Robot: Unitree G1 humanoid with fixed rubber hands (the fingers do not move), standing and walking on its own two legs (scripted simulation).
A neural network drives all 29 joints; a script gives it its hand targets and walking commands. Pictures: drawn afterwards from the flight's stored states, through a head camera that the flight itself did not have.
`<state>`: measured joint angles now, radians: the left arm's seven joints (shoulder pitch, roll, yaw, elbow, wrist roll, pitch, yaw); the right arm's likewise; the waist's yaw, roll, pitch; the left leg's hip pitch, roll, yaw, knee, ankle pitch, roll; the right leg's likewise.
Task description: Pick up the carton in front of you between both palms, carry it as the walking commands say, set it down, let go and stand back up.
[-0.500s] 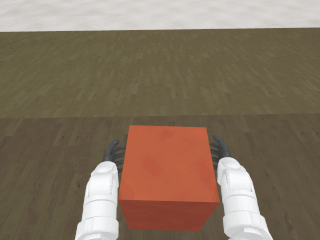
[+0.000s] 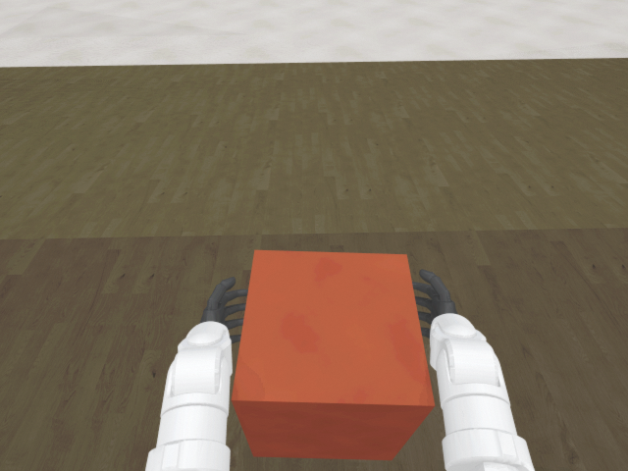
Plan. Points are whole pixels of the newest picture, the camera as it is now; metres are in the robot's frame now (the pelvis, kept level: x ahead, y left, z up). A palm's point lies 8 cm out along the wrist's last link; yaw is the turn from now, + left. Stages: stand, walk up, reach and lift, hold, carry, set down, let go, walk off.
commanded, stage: reach and lift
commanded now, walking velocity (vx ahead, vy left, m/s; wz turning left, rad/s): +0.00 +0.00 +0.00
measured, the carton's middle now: (326, 360) +0.29 +0.00 -0.04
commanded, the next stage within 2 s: hold in 0.26 s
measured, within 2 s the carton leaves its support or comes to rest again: neither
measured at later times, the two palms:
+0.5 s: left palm (213, 333) +0.28 +0.15 +0.05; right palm (451, 324) +0.28 -0.15 +0.05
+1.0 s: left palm (211, 331) +0.28 +0.15 +0.05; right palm (449, 324) +0.28 -0.15 +0.05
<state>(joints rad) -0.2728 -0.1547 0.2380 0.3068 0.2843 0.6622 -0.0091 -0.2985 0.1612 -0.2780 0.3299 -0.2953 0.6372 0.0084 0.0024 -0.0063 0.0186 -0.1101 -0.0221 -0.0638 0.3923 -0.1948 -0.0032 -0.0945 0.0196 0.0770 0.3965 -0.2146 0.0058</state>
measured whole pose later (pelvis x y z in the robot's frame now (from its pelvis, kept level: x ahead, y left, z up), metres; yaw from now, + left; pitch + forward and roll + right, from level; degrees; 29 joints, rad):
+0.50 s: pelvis +0.00 +0.00 +0.00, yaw +0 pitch -8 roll +0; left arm -0.24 -0.15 0.20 0.21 0.26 0.77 -0.01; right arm -0.27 0.15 -0.23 0.23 -0.27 0.74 0.00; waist 0.00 -0.01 0.02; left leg -0.04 -0.02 -0.07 0.35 -0.18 -0.01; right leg -0.02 0.02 0.07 0.36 -0.20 0.00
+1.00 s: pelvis -0.01 +0.00 +0.00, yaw +0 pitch -8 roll +0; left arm -0.28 -0.16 0.23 0.24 0.28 0.76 -0.02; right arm -0.31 0.16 -0.27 0.26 -0.29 0.74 0.01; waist 0.00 -0.01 0.04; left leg -0.05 -0.02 -0.07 0.37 -0.18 0.00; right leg -0.04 0.02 0.08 0.38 -0.20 0.01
